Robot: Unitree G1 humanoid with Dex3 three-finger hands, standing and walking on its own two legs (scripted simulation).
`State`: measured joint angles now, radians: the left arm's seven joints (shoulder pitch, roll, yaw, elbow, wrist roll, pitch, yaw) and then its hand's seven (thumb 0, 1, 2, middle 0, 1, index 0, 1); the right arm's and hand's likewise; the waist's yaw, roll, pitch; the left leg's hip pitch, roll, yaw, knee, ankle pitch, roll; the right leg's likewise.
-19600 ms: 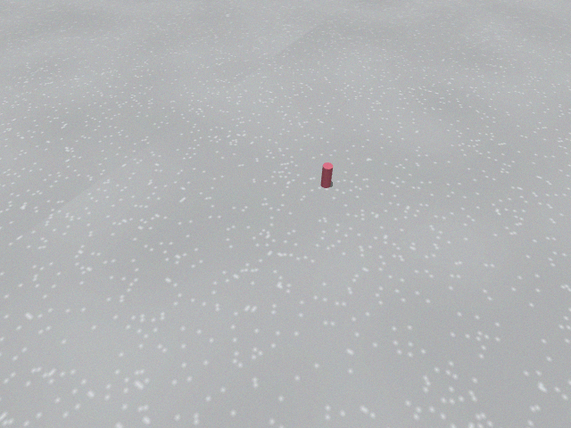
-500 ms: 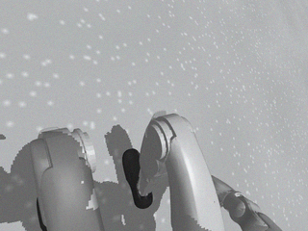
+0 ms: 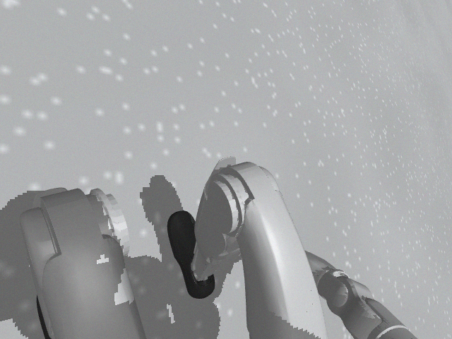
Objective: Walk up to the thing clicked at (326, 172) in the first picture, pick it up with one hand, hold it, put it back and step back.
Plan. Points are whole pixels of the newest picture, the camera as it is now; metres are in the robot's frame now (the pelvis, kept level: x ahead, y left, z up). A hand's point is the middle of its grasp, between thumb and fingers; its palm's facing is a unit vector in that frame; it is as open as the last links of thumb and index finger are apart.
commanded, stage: close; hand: left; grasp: from above
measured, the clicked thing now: out of the picture +0.45 +0.32 -0.22
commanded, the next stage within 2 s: settle in 0.58 s
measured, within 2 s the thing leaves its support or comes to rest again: leaves its support in 0.94 s
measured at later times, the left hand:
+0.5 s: hand out of the picture +0.44 +0.31 -0.18, palm faces +0.52 -0.86 -0.01, open 8.0 cm
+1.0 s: hand out of the picture +0.46 +0.32 -0.17, palm faces +0.52 -0.86 +0.00, open 6.8 cm
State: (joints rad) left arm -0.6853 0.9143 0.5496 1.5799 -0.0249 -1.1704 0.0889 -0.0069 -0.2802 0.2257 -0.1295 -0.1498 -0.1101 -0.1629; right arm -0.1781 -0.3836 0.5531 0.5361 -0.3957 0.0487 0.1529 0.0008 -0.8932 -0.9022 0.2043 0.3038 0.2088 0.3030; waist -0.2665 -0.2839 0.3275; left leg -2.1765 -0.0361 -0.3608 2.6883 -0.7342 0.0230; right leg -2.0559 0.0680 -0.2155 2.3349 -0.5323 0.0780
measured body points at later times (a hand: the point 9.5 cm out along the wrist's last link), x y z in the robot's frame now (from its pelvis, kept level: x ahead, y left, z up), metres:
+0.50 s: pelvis +0.00 +0.00 +0.00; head +0.24 +0.20 +0.32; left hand +0.41 +0.36 -0.18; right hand +0.15 -0.25 -0.02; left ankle +0.08 +0.11 -0.25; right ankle +0.17 -0.14 -0.25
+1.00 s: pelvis +0.00 +0.00 +0.01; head +0.24 +0.20 +0.32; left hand +0.42 +0.36 -0.17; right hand +0.15 -0.25 -0.02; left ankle +0.08 +0.11 -0.25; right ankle +0.17 -0.14 -0.25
